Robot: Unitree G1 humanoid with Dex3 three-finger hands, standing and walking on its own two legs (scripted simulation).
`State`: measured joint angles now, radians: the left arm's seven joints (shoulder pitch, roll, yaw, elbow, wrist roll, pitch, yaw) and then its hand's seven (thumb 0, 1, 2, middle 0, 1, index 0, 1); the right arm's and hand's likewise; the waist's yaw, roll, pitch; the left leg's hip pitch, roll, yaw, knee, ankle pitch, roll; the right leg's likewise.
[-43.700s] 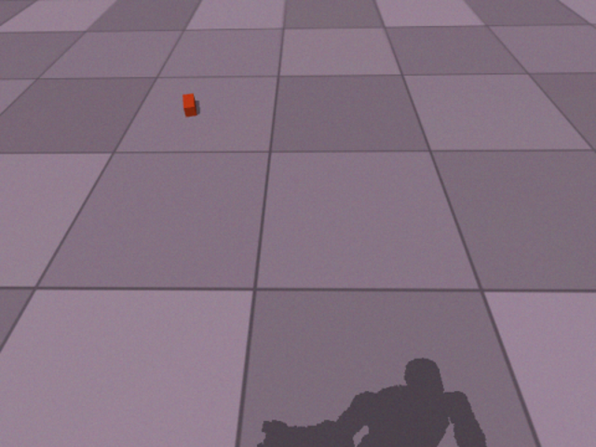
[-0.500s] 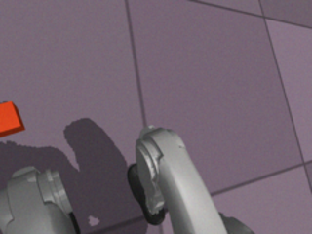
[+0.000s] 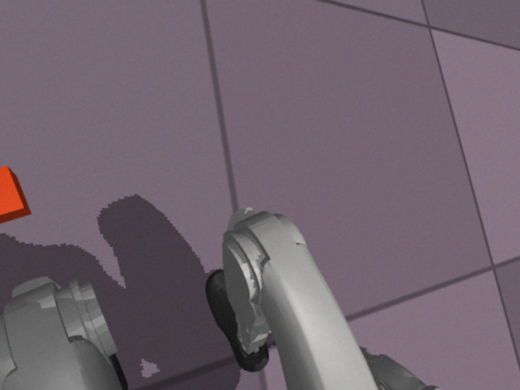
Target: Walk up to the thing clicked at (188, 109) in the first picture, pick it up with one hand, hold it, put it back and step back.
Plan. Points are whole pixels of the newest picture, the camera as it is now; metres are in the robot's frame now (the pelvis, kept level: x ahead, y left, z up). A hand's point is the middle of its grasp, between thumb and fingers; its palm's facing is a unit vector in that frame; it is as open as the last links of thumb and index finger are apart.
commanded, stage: open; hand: left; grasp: from above
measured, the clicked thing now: out of the picture +0.44 +0.29 -0.27
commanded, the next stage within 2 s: withdraw in 0.52 s
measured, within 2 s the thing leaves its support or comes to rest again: neither
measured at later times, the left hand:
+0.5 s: hand out of the picture +0.43 +0.29 -0.24, palm faces -0.44 -0.12 -0.89, open 13.8 cm
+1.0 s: hand out of the picture +0.46 +0.31 -0.17, palm faces -0.30 -0.08 -0.95, open 14.1 cm
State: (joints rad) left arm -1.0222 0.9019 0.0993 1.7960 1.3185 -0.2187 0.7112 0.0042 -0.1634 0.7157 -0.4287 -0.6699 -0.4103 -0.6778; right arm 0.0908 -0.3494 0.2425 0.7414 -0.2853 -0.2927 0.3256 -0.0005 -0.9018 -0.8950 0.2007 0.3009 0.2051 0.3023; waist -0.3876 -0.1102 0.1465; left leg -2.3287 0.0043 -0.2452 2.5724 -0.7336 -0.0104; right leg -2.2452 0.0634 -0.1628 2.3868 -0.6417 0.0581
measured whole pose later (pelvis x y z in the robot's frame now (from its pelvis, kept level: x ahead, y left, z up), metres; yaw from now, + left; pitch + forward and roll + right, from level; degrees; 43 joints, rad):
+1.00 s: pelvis +0.01 +0.00 +0.02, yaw +2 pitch +32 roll -12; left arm -0.91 0.74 0.08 1.43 1.22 -0.09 0.57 0.00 -0.50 0.98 -0.10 -0.99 -0.09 -0.99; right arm 0.18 -0.32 0.12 0.77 -0.19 -0.22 0.35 0.00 -0.91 -0.90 0.20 0.30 0.21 0.30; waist -0.30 -0.01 -0.02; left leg -2.34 0.00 -0.20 2.50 -0.74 -0.01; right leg -2.27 0.05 -0.13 2.35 -0.67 0.04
